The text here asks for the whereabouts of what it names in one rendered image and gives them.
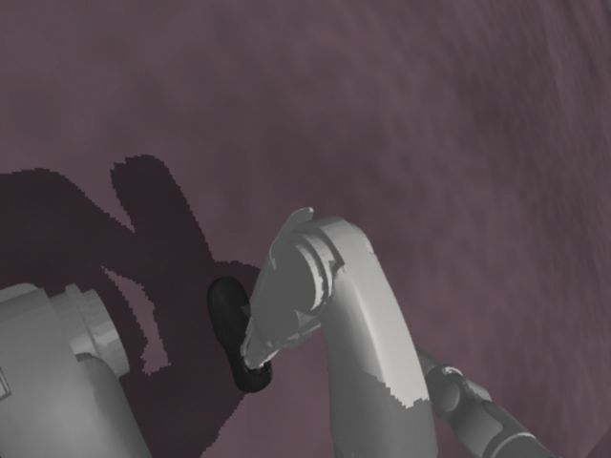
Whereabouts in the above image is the right robot foot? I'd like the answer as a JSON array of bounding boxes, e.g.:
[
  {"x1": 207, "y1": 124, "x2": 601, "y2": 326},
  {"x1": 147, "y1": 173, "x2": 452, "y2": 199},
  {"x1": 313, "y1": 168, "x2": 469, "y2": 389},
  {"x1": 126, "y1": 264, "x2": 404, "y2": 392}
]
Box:
[{"x1": 207, "y1": 277, "x2": 272, "y2": 393}]

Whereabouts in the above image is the right robot hand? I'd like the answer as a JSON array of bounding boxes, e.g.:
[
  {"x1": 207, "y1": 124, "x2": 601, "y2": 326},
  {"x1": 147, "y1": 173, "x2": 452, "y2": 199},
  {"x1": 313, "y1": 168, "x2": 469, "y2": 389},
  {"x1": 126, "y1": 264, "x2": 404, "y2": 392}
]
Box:
[{"x1": 414, "y1": 344, "x2": 444, "y2": 378}]

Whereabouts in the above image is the right robot arm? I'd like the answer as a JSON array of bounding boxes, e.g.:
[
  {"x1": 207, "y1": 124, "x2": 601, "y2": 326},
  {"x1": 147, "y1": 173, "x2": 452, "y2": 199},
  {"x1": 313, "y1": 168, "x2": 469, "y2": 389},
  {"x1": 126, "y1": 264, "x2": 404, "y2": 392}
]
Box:
[{"x1": 424, "y1": 364, "x2": 562, "y2": 458}]

